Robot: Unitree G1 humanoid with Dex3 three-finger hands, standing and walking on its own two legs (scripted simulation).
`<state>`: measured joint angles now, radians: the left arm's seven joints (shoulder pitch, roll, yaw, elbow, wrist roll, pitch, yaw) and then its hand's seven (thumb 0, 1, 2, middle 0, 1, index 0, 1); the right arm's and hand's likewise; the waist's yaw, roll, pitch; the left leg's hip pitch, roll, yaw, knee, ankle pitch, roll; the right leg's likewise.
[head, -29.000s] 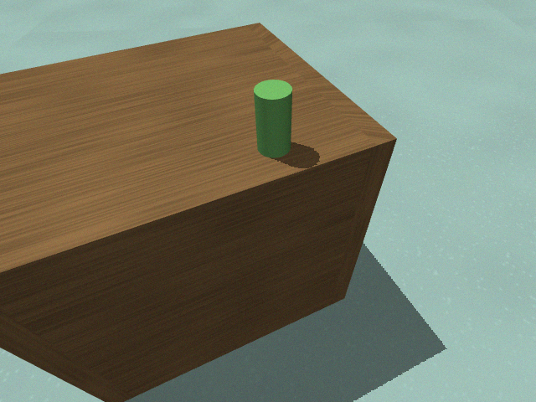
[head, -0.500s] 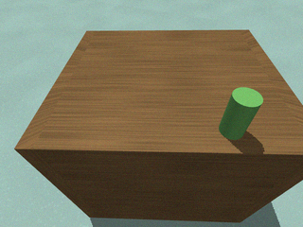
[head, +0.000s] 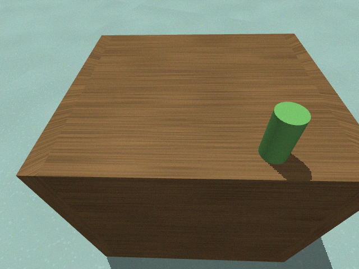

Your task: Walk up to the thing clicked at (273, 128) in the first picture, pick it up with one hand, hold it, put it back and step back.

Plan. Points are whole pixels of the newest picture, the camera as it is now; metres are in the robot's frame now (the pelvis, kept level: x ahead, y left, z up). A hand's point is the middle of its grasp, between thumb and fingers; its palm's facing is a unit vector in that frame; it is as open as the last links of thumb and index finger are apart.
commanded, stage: step back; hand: right
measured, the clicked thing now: (281, 134) +0.40 -0.21 +0.09
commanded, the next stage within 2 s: none
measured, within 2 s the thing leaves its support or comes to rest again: neither
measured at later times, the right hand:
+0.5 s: hand out of the picture +0.01 -0.26 -0.18, palm faces -0.12 +0.91 -0.39, open 7.3 cm
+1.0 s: hand out of the picture -0.07 -0.24 -0.18, palm faces +0.00 +0.94 -0.35, open 7.3 cm
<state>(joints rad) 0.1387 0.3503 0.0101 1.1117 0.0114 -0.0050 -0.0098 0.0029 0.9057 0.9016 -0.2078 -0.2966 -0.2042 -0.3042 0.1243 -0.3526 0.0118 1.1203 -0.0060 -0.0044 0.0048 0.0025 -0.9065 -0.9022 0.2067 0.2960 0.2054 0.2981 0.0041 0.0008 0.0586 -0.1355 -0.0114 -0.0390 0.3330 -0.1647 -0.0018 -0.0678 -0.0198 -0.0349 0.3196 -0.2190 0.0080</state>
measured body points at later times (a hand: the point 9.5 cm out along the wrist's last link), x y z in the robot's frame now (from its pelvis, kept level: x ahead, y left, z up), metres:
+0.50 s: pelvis -0.09 +0.02 -0.03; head -0.01 +0.02 +0.41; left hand +0.03 +0.34 -0.14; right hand +0.01 -0.31 -0.15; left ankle -0.14 +0.15 -0.73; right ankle -0.03 -0.12 -0.75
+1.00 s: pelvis -0.20 +0.02 -0.03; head -0.14 +0.00 +0.41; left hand -0.12 +0.33 -0.14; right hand -0.07 -0.29 -0.16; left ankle -0.16 +0.15 -0.73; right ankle -0.20 -0.09 -0.75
